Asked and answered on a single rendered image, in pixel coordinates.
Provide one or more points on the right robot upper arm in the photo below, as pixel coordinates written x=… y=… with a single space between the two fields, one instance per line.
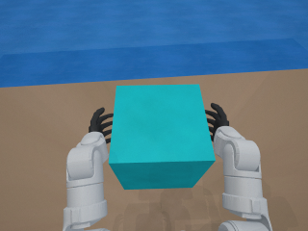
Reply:
x=240 y=225

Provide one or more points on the robot left hand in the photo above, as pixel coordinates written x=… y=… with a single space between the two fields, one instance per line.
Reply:
x=96 y=126

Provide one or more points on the robot left forearm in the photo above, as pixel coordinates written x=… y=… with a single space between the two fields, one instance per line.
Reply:
x=85 y=203

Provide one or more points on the carton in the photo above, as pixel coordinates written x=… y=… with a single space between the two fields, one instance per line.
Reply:
x=160 y=137

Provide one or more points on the robot right hand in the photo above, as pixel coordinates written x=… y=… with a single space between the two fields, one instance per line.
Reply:
x=220 y=119

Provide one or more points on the robot right forearm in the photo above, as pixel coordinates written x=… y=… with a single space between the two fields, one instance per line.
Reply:
x=243 y=193

